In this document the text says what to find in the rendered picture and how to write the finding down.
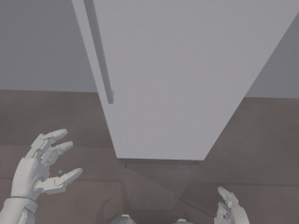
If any left robot hand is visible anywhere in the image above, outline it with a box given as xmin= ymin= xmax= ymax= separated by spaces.
xmin=10 ymin=129 xmax=83 ymax=201

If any right robot hand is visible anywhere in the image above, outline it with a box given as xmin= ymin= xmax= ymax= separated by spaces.
xmin=214 ymin=187 xmax=249 ymax=224

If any handle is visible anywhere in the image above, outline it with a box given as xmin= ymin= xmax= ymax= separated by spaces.
xmin=83 ymin=0 xmax=114 ymax=104

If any fridge door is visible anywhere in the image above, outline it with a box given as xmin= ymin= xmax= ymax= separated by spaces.
xmin=72 ymin=0 xmax=299 ymax=161

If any robot left forearm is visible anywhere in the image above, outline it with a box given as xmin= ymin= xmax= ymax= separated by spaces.
xmin=0 ymin=196 xmax=37 ymax=224

